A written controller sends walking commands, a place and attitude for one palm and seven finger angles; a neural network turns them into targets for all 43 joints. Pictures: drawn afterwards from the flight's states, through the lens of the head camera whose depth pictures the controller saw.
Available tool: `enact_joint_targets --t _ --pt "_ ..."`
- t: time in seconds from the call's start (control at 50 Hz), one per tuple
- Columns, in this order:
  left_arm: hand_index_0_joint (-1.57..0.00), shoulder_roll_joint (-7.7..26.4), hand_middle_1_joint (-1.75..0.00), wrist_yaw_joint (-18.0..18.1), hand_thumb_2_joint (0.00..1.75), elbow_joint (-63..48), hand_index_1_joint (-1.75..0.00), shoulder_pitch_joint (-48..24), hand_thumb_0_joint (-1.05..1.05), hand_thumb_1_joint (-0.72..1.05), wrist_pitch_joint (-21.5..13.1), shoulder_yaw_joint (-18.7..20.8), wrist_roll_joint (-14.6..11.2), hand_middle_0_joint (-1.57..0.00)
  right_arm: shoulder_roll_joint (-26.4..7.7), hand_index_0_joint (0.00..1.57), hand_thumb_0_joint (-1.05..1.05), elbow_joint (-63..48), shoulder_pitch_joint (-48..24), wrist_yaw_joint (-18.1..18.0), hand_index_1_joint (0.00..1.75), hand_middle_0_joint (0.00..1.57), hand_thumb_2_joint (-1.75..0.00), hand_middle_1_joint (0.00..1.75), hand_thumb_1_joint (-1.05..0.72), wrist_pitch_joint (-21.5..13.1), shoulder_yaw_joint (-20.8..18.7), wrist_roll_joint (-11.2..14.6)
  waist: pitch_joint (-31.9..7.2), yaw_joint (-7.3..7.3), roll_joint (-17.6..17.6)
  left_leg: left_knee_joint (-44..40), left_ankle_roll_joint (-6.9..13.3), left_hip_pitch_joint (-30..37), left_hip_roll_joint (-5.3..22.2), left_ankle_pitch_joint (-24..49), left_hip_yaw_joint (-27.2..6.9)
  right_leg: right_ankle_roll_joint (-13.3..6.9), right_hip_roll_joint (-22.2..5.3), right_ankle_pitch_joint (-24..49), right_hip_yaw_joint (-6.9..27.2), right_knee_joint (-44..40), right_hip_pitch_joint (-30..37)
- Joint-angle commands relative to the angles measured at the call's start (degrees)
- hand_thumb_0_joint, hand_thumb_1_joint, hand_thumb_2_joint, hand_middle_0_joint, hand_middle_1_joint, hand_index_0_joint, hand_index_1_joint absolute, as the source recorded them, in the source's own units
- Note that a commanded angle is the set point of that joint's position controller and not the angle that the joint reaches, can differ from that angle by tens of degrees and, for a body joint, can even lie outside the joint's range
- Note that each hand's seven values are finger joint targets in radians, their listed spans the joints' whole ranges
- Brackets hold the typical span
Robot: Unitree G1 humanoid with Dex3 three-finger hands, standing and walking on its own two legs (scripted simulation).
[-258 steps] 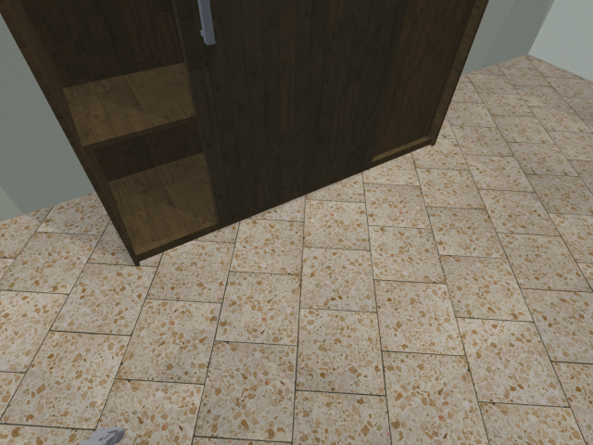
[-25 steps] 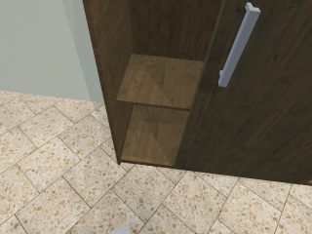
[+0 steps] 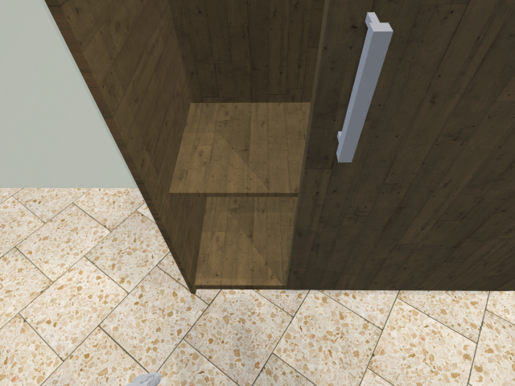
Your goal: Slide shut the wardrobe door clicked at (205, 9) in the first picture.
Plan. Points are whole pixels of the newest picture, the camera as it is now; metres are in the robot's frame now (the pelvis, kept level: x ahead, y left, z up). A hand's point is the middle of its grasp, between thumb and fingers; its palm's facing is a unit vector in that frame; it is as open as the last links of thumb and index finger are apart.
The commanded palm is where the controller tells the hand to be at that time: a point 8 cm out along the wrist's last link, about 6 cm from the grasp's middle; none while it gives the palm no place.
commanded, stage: come to a stop and stand still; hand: right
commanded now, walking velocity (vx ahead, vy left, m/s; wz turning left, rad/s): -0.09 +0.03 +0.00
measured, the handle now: (356, 96) +0.51 -0.14 +0.18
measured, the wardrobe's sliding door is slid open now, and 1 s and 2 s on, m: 0.36 0.36 0.36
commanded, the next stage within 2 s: look again from close up in 1.90 s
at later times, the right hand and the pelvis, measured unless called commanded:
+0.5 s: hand out of the picture +0.00 -0.14 -0.17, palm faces +0.05 +0.98 -0.21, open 7.3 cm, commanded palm none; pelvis -0.05 +0.04 -0.01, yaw -2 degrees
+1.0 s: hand out of the picture -0.06 -0.12 -0.18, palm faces +0.07 +0.99 -0.13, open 7.4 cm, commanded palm none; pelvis -0.03 +0.04 +0.00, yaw -1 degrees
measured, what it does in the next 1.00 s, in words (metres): steps on the spot: left foot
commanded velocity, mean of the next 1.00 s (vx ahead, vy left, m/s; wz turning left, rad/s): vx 0.00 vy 0.00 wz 0.00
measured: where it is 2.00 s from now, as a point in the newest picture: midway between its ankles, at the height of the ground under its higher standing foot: outside the picture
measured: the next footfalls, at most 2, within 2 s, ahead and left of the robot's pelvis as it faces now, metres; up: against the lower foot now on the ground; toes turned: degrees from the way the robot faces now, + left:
left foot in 0.16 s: +0.01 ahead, +0.14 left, +0.00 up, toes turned +3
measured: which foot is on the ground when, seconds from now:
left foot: up 0.00-0.14, down 0.16-1.00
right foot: down 0.00-1.00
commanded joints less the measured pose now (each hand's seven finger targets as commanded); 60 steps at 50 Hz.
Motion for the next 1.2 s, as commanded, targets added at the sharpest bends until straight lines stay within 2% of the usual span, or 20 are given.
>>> enact_joint_targets --t 0.0,0.08,0.1,0.12,0.14,0.16,0.2,0.24,0.28,0.32,0.34,0.38,0.42,0.46,0.5,0.54,0.62,0.68,0.92,1.18 --pt "-0.20 12.51 -0.30 0.89 0.90 -1.90 -0.30 4.80 0.00 0.90 0.38 3.77 0.21 -0.20 -3.98 0.20 0.00 -3.20 4.24 -0.41 0.30 0.20 -0.90 0.30 -0.90 -0.30 -1.67 -0.42 -10.80 2.71 -9.24 7.77 -0.78 -5.83 0.07 -3.48 -2.98 -9.73 -17.33 37.16 12.56 -5.91 13.56" --pt "-0.20 11.79 -0.30 0.19 0.90 -2.53 -0.30 2.59 0.00 0.90 0.59 3.91 0.09 -0.20 -3.23 0.20 0.00 -3.13 7.48 -0.35 0.30 0.20 -0.90 0.30 -0.90 -0.54 -1.50 -0.49 -10.75 1.28 -8.52 -7.97 -0.46 3.02 0.00 6.25 -1.41 -6.75 -14.70 21.61 10.85 -5.56 6.99" --pt "-0.20 13.61 -0.30 0.69 0.90 -5.63 -0.30 0.37 0.00 0.90 -0.92 4.39 -1.63 -0.20 -4.60 0.20 0.00 -3.01 11.77 -1.99 0.30 0.20 -0.90 0.30 -0.90 -1.66 0.07 -0.41 -12.15 -0.92 -0.25 -24.34 -0.26 -0.42 3.77 15.45 -9.17 -2.02 -13.80 26.19 9.05 9.35 10.10" --pt "-0.20 9.71 -0.30 -0.17 0.90 -8.33 -0.30 3.64 0.00 0.90 -0.56 3.22 -0.94 -0.20 -9.20 0.20 0.00 -5.48 8.72 -1.74 0.30 0.20 -0.90 0.30 -0.90 -2.79 -0.88 -1.42 -7.52 1.38 6.68 -25.13 0.54 5.52 8.16 36.06 -10.31 1.10 -5.19 6.10 4.81 12.87 -0.04" --pt "-0.20 5.26 -0.30 -1.06 0.90 -8.66 -0.30 6.63 0.00 0.90 0.01 2.54 -0.43 -0.20 -11.37 0.20 0.00 -7.96 4.55 -1.16 0.30 0.20 -0.90 0.30 -0.90 -2.99 -1.16 -1.31 -9.00 3.61 15.75 -22.90 5.61 4.91 14.41 35.32 -16.47 2.30 0.14 -13.33 3.28 16.20 -7.13" --pt "-0.20 6.27 -0.30 -1.28 0.90 -8.22 -0.30 6.17 0.00 0.90 0.66 2.74 -0.02 -0.20 -9.76 0.20 0.00 -9.16 2.51 -1.26 0.30 0.20 -0.90 0.30 -0.90 -3.29 -0.57 -1.52 -8.28 3.12 11.04 -21.50 8.82 3.15 13.55 32.34 -13.32 2.37 0.35 -12.69 4.66 21.04 -6.01" --pt "-0.20 5.52 -0.30 -1.37 0.90 -8.98 -0.30 5.39 0.00 0.90 0.89 2.74 -0.12 -0.20 -9.57 0.20 0.00 -10.52 1.20 -1.89 0.30 0.20 -0.90 0.30 -0.90 -3.50 -1.19 -1.58 -4.55 3.56 9.39 -19.30 10.88 0.97 13.16 33.67 -13.95 1.65 0.54 -14.39 4.98 24.24 -8.34" --pt "-0.20 4.24 -0.30 -1.43 0.90 -8.95 -0.30 6.60 0.00 0.90 0.75 2.07 -0.13 -0.20 -10.20 0.20 0.00 -11.35 1.25 -1.69 0.30 0.20 -0.90 0.30 -0.90 -2.91 -1.48 -1.55 -2.93 3.69 6.84 -17.11 9.89 -0.93 11.40 31.64 -10.75 1.43 1.08 -12.32 2.92 14.73 -4.48" --pt "-0.20 5.16 -0.30 -1.33 0.90 -7.30 -0.30 10.49 0.00 0.90 0.21 1.74 -0.10 -0.20 -9.85 0.20 0.00 -11.36 0.84 -1.22 0.30 0.20 -0.90 0.30 -0.90 -2.26 -1.28 -0.90 -2.24 4.59 4.12 -16.71 6.42 -6.34 7.98 16.09 -8.93 1.01 0.65 -4.97 3.41 3.97 3.77" --pt "-0.20 9.19 -0.30 -1.11 0.90 -7.27 -0.30 11.12 0.00 0.90 -0.69 1.50 0.65 -0.20 -6.87 0.20 0.00 -11.19 3.60 -0.78 0.30 0.20 -0.90 0.30 -0.90 -1.81 -0.72 -0.50 0.04 2.69 -8.41 -13.64 2.51 -6.10 1.08 4.56 -3.62 -3.22 -8.74 -3.28 15.39 -5.24 -0.56" --pt "-0.20 9.81 -0.30 -0.99 0.90 -7.26 -0.30 9.90 0.00 0.90 -0.67 1.53 0.75 -0.20 -6.60 0.20 0.00 -10.65 4.46 -0.73 0.30 0.20 -0.90 0.30 -0.90 -1.53 -0.72 -0.49 -0.15 1.74 -10.31 -11.96 2.24 -2.01 -0.61 2.77 -1.82 -4.45 -9.55 -10.40 18.69 -9.46 -5.36" --pt "-0.20 9.75 -0.30 -0.80 0.90 -6.94 -0.30 7.65 0.00 0.90 -0.66 1.22 0.62 -0.20 -5.98 0.20 0.00 -8.92 6.14 -0.42 0.30 0.20 -0.90 0.30 -0.90 -1.43 -0.45 -0.69 1.36 0.34 -7.69 -12.67 2.68 3.64 -0.55 4.28 -2.61 -3.69 -8.00 -21.52 17.38 -11.91 -12.22" --pt "-0.20 8.40 -0.30 -0.88 0.90 -6.29 -0.30 8.18 0.00 0.90 -0.58 0.84 0.61 -0.20 -6.74 0.20 0.00 -8.00 7.59 -0.12 0.30 0.20 -0.90 0.30 -0.90 -2.03 -0.43 -0.90 0.12 0.04 -2.48 -18.76 3.31 4.18 1.61 0.64 -6.09 -1.72 -4.37 -20.43 12.56 -8.04 -11.54" --pt "-0.20 6.77 -0.30 -1.02 0.90 -5.02 -0.30 11.26 0.00 0.90 -0.28 0.61 0.71 -0.20 -7.96 0.20 0.00 -8.11 6.15 -0.13 0.30 0.20 -0.90 0.30 -0.90 -2.23 -0.85 -0.67 -0.31 1.94 2.24 -25.64 5.25 -2.13 5.68 -9.25 -11.97 -0.23 -0.92 -14.81 7.78 -0.68 -6.72" --pt "-0.20 5.09 -0.30 -1.13 0.90 -3.02 -0.30 14.62 0.00 0.90 -0.32 0.26 0.72 -0.20 -8.60 0.20 0.00 -8.46 3.90 -0.17 0.30 0.20 -0.90 0.30 -0.90 -2.46 -1.06 -0.46 -1.48 3.76 3.43 -29.12 6.24 -6.42 8.33 -10.92 -13.64 0.45 0.08 -8.96 5.46 3.87 -1.28" --pt "-0.20 4.76 -0.30 -1.03 0.90 -1.54 -0.30 16.50 0.00 0.90 -0.64 -0.02 0.61 -0.20 -7.65 0.20 0.00 -8.17 2.77 -0.22 0.30 0.20 -0.90 0.30 -0.90 -2.55 -0.79 -0.41 -1.13 4.37 2.13 -27.53 5.43 -7.32 6.48 -7.78 -10.43 0.24 -0.51 -8.23 6.44 1.73 0.57" --pt "-0.20 5.42 -0.30 -0.76 0.90 -0.36 -0.30 15.96 0.00 0.90 -1.04 -0.30 0.57 -0.20 -6.31 0.20 0.00 -6.01 5.96 -0.10 0.30 0.20 -0.90 0.30 -0.90 -2.55 -0.30 -0.47 0.62 2.51 -1.83 -24.14 4.19 -3.00 3.47 -4.42 -7.87 -0.51 -2.71 -12.87 10.20 -4.38 -4.56" --pt "-0.20 5.30 -0.30 -0.72 0.90 0.57 -0.30 16.05 0.00 0.90 -0.92 -0.37 0.52 -0.20 -5.56 0.20 0.00 -4.51 7.74 -0.11 0.30 0.20 -0.90 0.30 -0.90 -2.52 -0.20 -0.49 2.00 2.19 -2.33 -24.20 4.14 -3.25 3.38 -6.07 -8.27 -0.48 -2.66 -15.21 10.74 -5.14 -6.31" --pt "-0.20 4.03 -0.30 -0.19 0.90 3.67 -0.30 16.34 0.00 0.90 -2.35 -0.92 -0.26 -0.20 -2.84 0.20 0.00 0.13 11.11 -0.28 0.30 0.20 -0.90 0.30 -0.90 -3.80 0.96 -0.50 -0.89 1.92 -2.33 -22.04 3.46 1.48 3.06 9.49 -5.94 -1.05 -4.21 -4.42 10.70 -6.42 -0.92" --pt "-0.20 4.74 -0.30 0.16 0.90 4.72 -0.30 13.88 0.00 0.90 -2.80 -1.15 -0.42 -0.20 -2.09 0.20 0.00 1.96 11.17 -0.51 0.30 0.20 -0.90 0.30 -0.90 -3.69 1.19 -0.63 -1.00 1.83 -2.05 -21.10 2.68 3.21 3.39 15.33 -5.29 -1.44 -4.40 2.53 9.69 -6.64 2.78"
